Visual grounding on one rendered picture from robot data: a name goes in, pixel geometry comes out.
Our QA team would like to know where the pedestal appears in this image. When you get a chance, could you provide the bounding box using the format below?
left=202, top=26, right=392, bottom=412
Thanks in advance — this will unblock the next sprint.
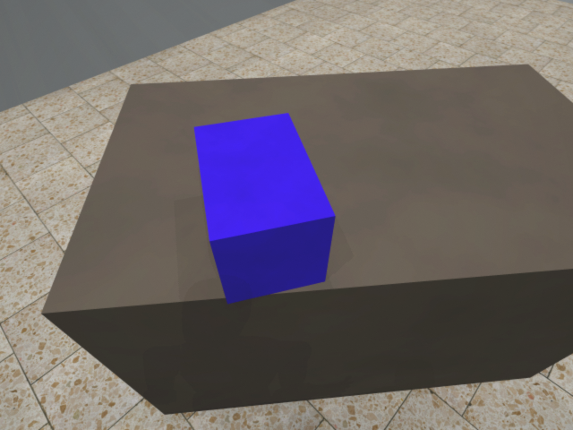
left=41, top=64, right=573, bottom=415

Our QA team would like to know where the carton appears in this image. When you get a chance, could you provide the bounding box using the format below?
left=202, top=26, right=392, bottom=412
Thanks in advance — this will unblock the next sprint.
left=194, top=113, right=336, bottom=304

